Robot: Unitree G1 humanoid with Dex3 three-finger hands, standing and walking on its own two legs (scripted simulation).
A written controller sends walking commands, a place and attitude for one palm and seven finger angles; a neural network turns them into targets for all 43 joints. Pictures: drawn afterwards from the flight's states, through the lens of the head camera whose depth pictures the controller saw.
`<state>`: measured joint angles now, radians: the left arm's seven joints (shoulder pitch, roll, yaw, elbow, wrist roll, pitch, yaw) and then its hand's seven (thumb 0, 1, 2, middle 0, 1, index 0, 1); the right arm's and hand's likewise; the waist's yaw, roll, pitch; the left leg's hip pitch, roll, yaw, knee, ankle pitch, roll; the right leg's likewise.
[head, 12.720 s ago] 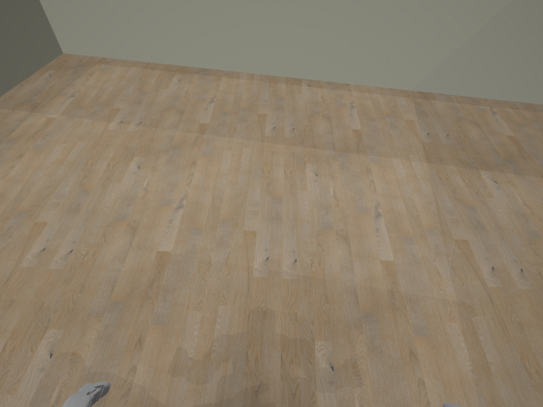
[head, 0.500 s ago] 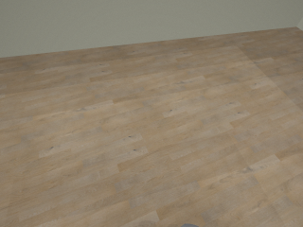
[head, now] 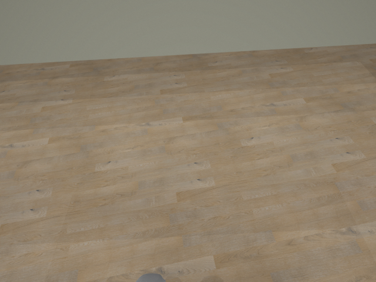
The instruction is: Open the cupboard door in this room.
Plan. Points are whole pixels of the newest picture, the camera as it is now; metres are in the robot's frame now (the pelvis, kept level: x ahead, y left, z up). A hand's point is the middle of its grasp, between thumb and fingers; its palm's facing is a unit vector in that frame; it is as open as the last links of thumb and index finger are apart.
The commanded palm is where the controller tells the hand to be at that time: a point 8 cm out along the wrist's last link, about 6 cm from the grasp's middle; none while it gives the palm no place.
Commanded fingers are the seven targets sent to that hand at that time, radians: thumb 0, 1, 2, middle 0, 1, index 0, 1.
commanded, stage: turn or walk to find it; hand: left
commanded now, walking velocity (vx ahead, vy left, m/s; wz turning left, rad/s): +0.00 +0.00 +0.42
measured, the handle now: out of the picture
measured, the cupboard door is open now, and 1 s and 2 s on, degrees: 0 0 0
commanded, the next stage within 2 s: none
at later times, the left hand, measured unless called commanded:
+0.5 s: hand out of the picture +0.02 +0.27 -0.16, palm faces +0.21 -0.94 -0.26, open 7.4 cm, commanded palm none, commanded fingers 0.00 0.90 0.90 -0.20 -0.30 -0.20 -0.30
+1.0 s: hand out of the picture -0.08 +0.20 -0.16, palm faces +0.43 -0.87 -0.25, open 7.4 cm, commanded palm none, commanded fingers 0.00 0.90 0.90 -0.20 -0.30 -0.20 -0.30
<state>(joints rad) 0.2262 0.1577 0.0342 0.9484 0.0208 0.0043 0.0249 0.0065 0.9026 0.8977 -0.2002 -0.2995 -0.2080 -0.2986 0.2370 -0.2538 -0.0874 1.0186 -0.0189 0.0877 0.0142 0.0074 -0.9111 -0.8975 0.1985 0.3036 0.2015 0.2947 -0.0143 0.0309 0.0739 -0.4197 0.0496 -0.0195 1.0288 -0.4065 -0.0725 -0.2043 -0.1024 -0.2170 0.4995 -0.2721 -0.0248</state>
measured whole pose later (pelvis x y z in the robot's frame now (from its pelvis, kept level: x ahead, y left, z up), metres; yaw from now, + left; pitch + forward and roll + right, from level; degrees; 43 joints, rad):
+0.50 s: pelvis -0.03 +0.04 +0.00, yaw +10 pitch +0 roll -1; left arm 0.16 0.25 0.06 0.96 0.01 0.05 0.02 0.01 0.91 0.90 -0.19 -0.30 -0.20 -0.30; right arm 0.17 -0.18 -0.04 0.95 -0.02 0.02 0.00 0.00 -0.90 -0.90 0.20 0.30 0.21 0.30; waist -0.01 -0.01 0.07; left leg -0.24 -0.02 -0.02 0.45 -0.21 0.03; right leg -0.42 -0.08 -0.03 0.96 -0.43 0.09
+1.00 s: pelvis -0.05 +0.00 +0.00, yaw +25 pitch -1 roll +2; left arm 0.22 0.17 0.04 0.95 0.02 0.01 0.02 0.01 0.90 0.90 -0.20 -0.30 -0.21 -0.30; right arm 0.23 -0.25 -0.08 1.02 -0.02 0.08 0.01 0.01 -0.91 -0.90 0.20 0.30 0.20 0.29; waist -0.01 0.02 0.08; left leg -0.39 0.05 0.00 0.94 -0.43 -0.07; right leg -0.21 -0.12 -0.22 0.52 -0.29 -0.02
